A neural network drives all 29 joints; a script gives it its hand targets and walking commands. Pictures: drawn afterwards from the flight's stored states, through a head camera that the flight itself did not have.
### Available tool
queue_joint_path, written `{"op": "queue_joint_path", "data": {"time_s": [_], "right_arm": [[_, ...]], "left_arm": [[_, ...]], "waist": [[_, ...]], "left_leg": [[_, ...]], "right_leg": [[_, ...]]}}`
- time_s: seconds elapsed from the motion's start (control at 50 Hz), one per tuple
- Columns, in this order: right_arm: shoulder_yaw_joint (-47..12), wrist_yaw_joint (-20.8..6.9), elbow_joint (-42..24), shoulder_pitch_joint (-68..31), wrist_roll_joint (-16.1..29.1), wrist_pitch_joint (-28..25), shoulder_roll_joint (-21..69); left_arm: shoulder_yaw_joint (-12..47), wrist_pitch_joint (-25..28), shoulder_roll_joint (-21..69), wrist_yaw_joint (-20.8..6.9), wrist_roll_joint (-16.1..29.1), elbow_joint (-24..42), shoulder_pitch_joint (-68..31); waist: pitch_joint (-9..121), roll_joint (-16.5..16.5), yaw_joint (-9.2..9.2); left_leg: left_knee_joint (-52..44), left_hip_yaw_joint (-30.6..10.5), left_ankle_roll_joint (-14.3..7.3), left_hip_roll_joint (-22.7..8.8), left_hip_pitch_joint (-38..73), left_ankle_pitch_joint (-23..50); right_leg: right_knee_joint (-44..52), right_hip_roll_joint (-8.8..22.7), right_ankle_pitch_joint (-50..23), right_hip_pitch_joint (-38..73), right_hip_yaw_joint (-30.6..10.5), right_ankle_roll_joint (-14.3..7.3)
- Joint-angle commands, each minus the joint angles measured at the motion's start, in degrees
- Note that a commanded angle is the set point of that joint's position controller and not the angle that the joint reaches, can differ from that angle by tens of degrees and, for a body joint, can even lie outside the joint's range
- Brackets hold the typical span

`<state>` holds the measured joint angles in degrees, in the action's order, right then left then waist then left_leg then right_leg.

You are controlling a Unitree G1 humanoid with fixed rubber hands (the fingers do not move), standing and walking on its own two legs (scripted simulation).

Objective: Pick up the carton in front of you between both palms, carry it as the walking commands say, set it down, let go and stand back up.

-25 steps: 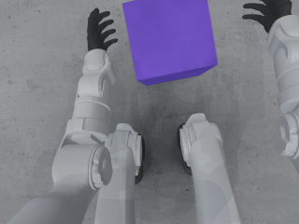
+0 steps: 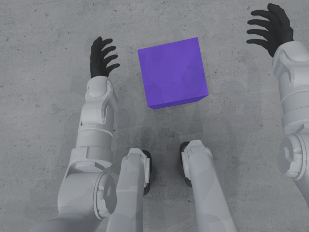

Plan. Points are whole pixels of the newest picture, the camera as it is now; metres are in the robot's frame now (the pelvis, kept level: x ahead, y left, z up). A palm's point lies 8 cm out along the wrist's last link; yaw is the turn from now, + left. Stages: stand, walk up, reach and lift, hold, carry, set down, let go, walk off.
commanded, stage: set down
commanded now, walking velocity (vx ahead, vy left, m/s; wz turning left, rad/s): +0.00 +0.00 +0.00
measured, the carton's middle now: (172, 79) +0.51 -0.06 -0.45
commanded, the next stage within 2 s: let go in 0.16 s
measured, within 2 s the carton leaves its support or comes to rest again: neither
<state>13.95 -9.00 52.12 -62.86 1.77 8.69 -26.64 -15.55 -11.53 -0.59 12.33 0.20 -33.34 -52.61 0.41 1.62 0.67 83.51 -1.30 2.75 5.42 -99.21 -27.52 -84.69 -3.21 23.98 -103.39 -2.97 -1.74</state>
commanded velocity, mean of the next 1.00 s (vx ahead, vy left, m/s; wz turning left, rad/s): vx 0.00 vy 0.00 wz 0.00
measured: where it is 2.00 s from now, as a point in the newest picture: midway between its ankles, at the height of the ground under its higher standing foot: (166, 176)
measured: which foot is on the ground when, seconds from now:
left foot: down 0.00-1.00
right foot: down 0.00-1.00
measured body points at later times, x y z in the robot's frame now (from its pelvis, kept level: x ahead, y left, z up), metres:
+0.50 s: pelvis +0.05 -0.01 +0.13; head +0.30 -0.05 +0.50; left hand +0.42 +0.14 +0.00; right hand +0.42 -0.29 +0.00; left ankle +0.08 +0.13 -0.54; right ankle +0.09 -0.09 -0.54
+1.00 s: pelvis +0.11 +0.02 +0.20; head +0.16 +0.02 +0.65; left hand +0.30 +0.25 +0.12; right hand +0.28 -0.22 +0.12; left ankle +0.08 +0.13 -0.54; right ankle +0.09 -0.09 -0.54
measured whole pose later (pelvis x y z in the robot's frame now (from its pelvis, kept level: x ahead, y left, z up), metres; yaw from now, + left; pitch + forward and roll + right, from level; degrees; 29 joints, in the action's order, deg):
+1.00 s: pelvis +0.11 +0.02 +0.20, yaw -3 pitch +6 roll -1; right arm 4.0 -3.4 28.0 10.2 0.5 0.2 -12.4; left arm -2.3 -1.0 -11.6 -2.9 0.5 -25.3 12.4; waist -1.0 1.1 -0.8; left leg 27.0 -4.2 -1.4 2.8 -15.9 -16.4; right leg -25.5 -2.1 13.3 -17.7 -3.1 -0.2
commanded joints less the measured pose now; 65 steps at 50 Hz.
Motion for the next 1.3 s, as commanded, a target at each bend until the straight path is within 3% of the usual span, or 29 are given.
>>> {"op": "queue_joint_path", "data": {"time_s": [0.0,0.2,0.32,0.44,0.54,0.7,0.88,1.12,1.28], "right_arm": [[1.57,-0.2,-5.67,-11.94,-0.89,-1.43,-7.53],[3.43,0.24,-3.78,-6.23,-4.6,-3.16,-4.55],[3.43,2.63,-9.33,8.61,-7.58,-3.54,-0.5],[1.06,4.21,-18.29,21.92,-4.84,-5.79,2.67],[-0.95,4.28,-20.52,33.8,-2.88,-7.73,5.0],[-3.94,5.14,-22.28,53.45,-1.62,-10.19,6.9],[-7.45,5.84,-28.3,68.61,-1.28,-10.68,8.34],[-9.37,4.46,-32.2,73.16,-2.08,-3.63,8.41],[-9.45,4.47,-33.68,73.37,-2.57,-1.26,8.19]], "left_arm": [[-0.31,1.37,-2.5,-0.51,-0.83,6.17,-7.95],[-0.94,3.1,-1.66,-2.32,-3.35,4.48,-2.01],[1.68,4.74,-4.21,-4.91,-6.68,5.84,12.0],[6.2,7.16,-7.57,-8.0,-5.52,9.12,23.1],[8.29,9.01,-8.61,-10.31,-3.48,8.25,33.36],[9.84,11.71,-11.55,-12.77,-1.34,8.39,49.63],[11.75,12.48,-14.4,-14.68,0.14,12.73,61.54],[12.54,6.53,-16.02,-15.95,-0.2,14.32,63.03],[11.75,4.22,-16.23,-15.79,-1.02,14.37,63.57]], "waist": [[55.95,-7.66,1.35],[52.77,-7.26,1.13],[56.44,-7.19,1.42],[49.62,-6.2,0.37],[42.2,-6.02,-0.41],[29.28,-4.06,-0.94],[14.44,-1.5,-1.02],[-2.97,1.17,-0.69],[-3.82,0.58,-0.92]], "left_leg": [[-11.13,5.91,1.72,1.46,15.85,8.36],[-21.89,4.5,1.89,0.36,22.96,12.33],[-28.29,4.14,0.92,0.32,28.18,15.5],[-34.97,2.97,-0.27,-0.68,34.83,17.19],[-39.36,1.78,-0.88,-1.65,42.5,18.89],[-47.22,-0.17,-1.35,-2.92,62.5,24.5],[-57.7,-1.7,-1.1,-4.02,83.39,30.4],[-64.57,-1.74,-1.65,-5.53,86.07,20.88],[-63.3,-1.7,-1.88,-5.57,89.17,24.22]], "right_leg": [[12.17,0.51,-21.19,51.51,1.35,2.35],[22.64,1.05,-26.09,61.3,0.05,1.98],[28.26,1.7,-36.39,77.04,-1.72,2.29],[34.38,2.42,-39.86,84.87,-3.14,2.11],[38.33,2.86,-39.79,87.02,-3.21,1.82],[46.61,2.5,-34.7,87.48,-1.4,1.88],[58.12,1.42,-27.84,94.11,1.01,2.09],[61.85,0.51,-17.5,101.17,2.88,1.92],[61.19,0.47,-19.07,102.29,2.52,1.82]]}}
